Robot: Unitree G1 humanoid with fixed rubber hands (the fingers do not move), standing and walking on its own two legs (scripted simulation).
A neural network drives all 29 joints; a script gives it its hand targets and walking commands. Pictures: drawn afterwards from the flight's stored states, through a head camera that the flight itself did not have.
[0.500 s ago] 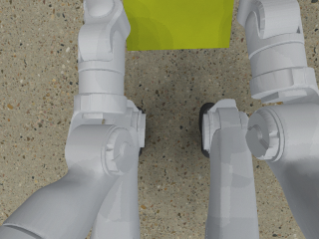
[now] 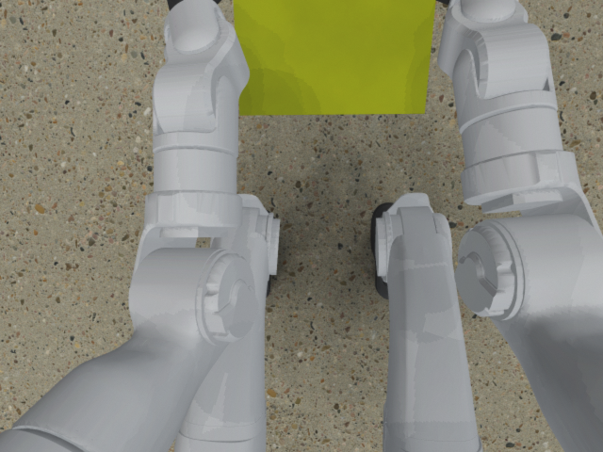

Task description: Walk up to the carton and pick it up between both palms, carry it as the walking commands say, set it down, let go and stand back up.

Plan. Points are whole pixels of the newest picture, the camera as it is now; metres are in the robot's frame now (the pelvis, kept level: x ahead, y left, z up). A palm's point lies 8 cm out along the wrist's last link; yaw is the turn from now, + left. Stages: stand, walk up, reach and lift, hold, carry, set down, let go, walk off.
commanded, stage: reach and lift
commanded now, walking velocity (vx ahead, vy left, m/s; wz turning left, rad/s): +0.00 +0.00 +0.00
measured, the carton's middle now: (322, 24) +0.54 +0.01 -0.16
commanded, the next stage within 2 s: none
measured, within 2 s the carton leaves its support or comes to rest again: neither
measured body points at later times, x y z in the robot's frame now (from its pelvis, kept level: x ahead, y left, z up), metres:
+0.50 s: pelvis +0.00 +0.00 +0.05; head +0.30 -0.02 +0.37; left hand +0.52 +0.13 -0.01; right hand +0.53 -0.13 -0.03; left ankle +0.16 +0.15 -0.47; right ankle +0.17 -0.14 -0.47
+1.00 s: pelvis +0.01 +0.00 +0.11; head +0.27 -0.01 +0.46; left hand +0.50 +0.13 +0.07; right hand +0.51 -0.13 +0.04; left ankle +0.16 +0.15 -0.47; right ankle +0.17 -0.14 -0.47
